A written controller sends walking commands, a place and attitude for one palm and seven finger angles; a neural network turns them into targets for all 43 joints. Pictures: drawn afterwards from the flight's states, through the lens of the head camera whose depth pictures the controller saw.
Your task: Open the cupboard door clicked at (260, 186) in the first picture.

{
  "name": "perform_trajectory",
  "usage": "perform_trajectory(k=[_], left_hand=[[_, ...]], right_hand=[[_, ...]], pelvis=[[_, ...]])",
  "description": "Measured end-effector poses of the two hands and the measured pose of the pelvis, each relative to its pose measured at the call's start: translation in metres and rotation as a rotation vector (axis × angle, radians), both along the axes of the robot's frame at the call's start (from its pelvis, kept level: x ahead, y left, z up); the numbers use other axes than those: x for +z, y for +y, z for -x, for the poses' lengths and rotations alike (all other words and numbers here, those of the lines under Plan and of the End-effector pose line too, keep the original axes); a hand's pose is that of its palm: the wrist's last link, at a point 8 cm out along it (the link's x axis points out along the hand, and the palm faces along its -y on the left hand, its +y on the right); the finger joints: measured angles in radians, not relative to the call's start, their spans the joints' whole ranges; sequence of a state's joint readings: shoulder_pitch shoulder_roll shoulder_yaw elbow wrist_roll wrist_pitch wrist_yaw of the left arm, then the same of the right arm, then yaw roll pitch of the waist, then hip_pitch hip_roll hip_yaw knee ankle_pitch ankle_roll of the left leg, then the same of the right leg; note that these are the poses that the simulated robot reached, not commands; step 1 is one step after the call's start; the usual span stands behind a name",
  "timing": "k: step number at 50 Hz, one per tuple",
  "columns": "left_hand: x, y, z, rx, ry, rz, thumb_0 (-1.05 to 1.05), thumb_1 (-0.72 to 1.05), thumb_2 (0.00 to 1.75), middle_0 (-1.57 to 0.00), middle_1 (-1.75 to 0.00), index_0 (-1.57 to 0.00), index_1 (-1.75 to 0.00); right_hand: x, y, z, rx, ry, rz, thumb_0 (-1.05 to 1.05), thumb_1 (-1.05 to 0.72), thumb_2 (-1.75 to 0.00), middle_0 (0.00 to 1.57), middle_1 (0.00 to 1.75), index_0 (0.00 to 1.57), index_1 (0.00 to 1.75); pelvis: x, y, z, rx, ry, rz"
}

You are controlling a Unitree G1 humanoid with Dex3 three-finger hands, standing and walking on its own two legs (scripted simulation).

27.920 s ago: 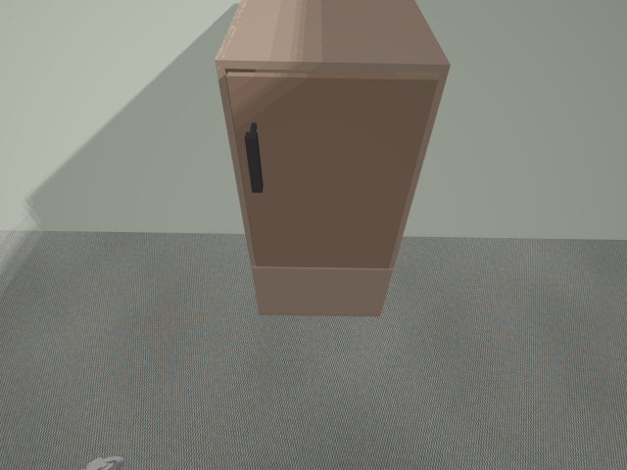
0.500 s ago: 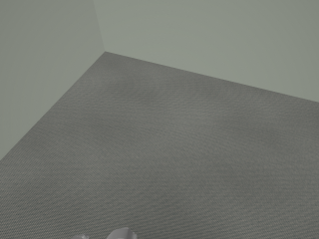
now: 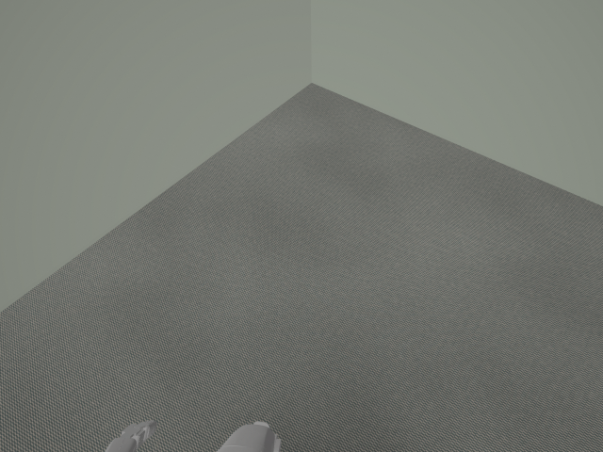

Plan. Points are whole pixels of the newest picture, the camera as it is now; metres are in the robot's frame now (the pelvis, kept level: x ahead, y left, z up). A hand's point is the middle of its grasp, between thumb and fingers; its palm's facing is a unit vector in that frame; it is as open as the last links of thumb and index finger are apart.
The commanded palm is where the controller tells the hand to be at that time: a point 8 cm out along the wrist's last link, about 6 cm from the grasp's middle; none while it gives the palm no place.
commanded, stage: turn to face it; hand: left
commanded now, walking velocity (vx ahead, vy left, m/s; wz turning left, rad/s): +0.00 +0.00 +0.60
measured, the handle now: out of the picture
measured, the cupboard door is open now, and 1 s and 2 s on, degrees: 40 40 40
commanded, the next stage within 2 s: none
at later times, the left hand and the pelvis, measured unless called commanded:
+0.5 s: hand out of the picture +0.03 +0.23 -0.15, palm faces +0.33 -0.91 -0.26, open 7.4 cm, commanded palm none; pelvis +0.01 -0.01 +0.01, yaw +18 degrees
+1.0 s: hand out of the picture -0.07 +0.17 -0.17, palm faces +0.61 -0.75 -0.24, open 7.4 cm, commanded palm none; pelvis +0.01 -0.04 +0.00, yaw +37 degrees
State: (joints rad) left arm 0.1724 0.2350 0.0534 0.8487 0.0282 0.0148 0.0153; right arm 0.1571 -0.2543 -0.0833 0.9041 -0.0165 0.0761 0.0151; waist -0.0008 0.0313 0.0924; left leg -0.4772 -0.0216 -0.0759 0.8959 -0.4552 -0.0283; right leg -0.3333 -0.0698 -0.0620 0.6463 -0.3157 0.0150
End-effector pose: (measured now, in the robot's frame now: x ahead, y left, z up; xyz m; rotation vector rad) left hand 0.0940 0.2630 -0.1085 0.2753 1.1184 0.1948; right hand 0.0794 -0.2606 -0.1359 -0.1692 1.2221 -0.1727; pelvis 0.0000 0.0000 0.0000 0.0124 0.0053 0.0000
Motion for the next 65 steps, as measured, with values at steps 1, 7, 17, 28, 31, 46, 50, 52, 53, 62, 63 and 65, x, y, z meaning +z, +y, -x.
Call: perform_trajectory(k=[1, 7, 17, 28, 31, 46, 50, 52, 53, 62, 63, 65], left_hand=[[0.001, -0.004, 0.006, 0.016, 0.008, 0.004, 0.00, 0.90, 0.90, -0.20, -0.30, -0.20, -0.30], [-0.002, -0.025, 0.039, 0.095, 0.067, 0.067, 0.00, 0.90, 0.90, -0.20, -0.30, -0.21, -0.30], [-0.036, -0.002, 0.092, 0.280, 0.136, 0.118, 0.00, 0.90, 0.90, -0.20, -0.30, -0.21, -0.30], [-0.002, -0.002, 0.079, 0.370, 0.002, 0.035, 0.00, 0.90, 0.90, -0.20, -0.30, -0.20, -0.30], [0.000, -0.013, 0.083, 0.390, -0.028, -0.003, 0.00, 0.90, 0.90, -0.20, -0.30, -0.20, -0.30], [-0.028, -0.061, 0.176, 0.632, 0.070, 0.129, 0.00, 0.90, 0.90, -0.20, -0.30, -0.21, -0.30], [-0.031, -0.059, 0.197, 0.703, 0.110, 0.123, 0.00, 0.90, 0.90, -0.20, -0.30, -0.21, -0.30], [-0.025, -0.058, 0.201, 0.731, 0.099, 0.113, 0.01, 0.90, 0.90, -0.20, -0.30, -0.21, -0.30], [-0.022, -0.058, 0.201, 0.743, 0.089, 0.106, 0.01, 0.90, 0.90, -0.20, -0.30, -0.20, -0.30], [-0.003, -0.078, 0.196, 0.814, -0.001, 0.004, 0.00, 0.90, 0.90, -0.20, -0.30, -0.20, -0.30], [-0.001, -0.084, 0.198, 0.827, 0.001, 0.004, 0.00, 0.90, 0.90, -0.20, -0.30, -0.20, -0.30], [0.001, -0.097, 0.203, 0.856, 0.009, 0.016, 0.00, 0.90, 0.90, -0.20, -0.30, -0.20, -0.30]], right_hand=[[0.001, -0.002, -0.004, 0.010, 0.005, -0.001, 0.01, -0.91, -0.89, 0.21, 0.30, 0.20, 0.30], [0.019, 0.000, -0.033, 0.086, 0.000, -0.002, 0.01, -0.91, -0.89, 0.20, 0.30, 0.20, 0.30], [0.028, 0.036, -0.087, 0.281, -0.087, 0.058, 0.01, -0.91, -0.89, 0.20, 0.30, 0.20, 0.30], [0.017, 0.020, -0.086, 0.361, 0.001, 0.031, 0.01, -0.90, -0.89, 0.21, 0.30, 0.20, 0.30], [0.003, 0.008, -0.096, 0.378, 0.013, 0.016, 0.01, -0.90, -0.89, 0.21, 0.30, 0.20, 0.30], [0.022, 0.065, -0.161, 0.634, -0.077, 0.025, 0.01, -0.91, -0.89, 0.20, 0.30, 0.20, 0.30], [0.026, 0.079, -0.164, 0.698, -0.093, 0.038, 0.01, -0.91, -0.89, 0.20, 0.30, 0.20, 0.30], [0.028, 0.080, -0.163, 0.721, -0.081, 0.041, 0.01, -0.91, -0.89, 0.20, 0.30, 0.20, 0.30], [0.027, 0.080, -0.163, 0.731, -0.072, 0.040, 0.01, -0.91, -0.89, 0.20, 0.30, 0.20, 0.30], [0.003, 0.067, -0.183, 0.798, -0.005, 0.007, 0.01, -0.90, -0.89, 0.21, 0.30, 0.20, 0.30], [0.003, 0.067, -0.187, 0.810, 0.002, 0.009, 0.01, -0.90, -0.89, 0.21, 0.30, 0.20, 0.30], [0.006, 0.070, -0.195, 0.832, 0.009, 0.013, 0.01, -0.91, -0.89, 0.21, 0.30, 0.20, 0.30]], pelvis=[[0.002, -0.002, -0.001, 0.014, -0.003, -0.003], [0.014, -0.008, -0.007, 0.093, 0.000, -0.030], [0.001, 0.003, -0.006, 0.226, 0.005, 0.008], [0.009, -0.026, -0.011, 0.353, 0.001, 0.023], [0.001, -0.038, -0.014, 0.392, 0.005, 0.006], [0.000, -0.034, -0.009, 0.604, 0.004, -0.005], [0.001, -0.037, -0.007, 0.650, 0.003, 0.002], [0.005, -0.040, -0.008, 0.672, 0.002, 0.007], [0.007, -0.042, -0.009, 0.683, 0.000, 0.010], [0.000, -0.069, -0.026, 0.796, -0.001, 0.002], [0.001, -0.070, -0.026, 0.815, -0.007, 0.002], [0.005, -0.072, -0.027, 0.846, -0.012, -0.003]])
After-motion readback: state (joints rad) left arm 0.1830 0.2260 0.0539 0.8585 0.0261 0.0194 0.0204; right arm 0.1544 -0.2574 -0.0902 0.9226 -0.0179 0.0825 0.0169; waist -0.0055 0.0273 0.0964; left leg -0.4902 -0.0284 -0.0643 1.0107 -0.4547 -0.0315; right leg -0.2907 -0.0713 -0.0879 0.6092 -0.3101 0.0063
